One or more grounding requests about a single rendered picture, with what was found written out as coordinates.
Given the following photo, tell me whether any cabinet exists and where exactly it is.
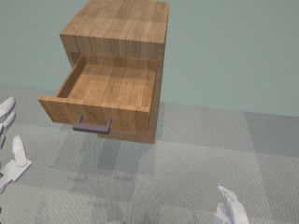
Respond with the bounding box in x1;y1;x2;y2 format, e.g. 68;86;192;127
59;0;170;145

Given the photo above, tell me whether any left robot hand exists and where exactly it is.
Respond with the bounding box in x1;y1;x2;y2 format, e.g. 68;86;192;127
0;97;32;194

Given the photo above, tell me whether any drawer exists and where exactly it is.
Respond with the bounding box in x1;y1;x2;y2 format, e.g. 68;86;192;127
37;53;158;133

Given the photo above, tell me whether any handle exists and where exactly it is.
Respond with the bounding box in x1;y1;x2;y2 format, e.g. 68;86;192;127
72;115;112;135

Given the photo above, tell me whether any right robot hand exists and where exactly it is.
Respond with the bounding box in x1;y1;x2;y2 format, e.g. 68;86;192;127
214;186;249;224

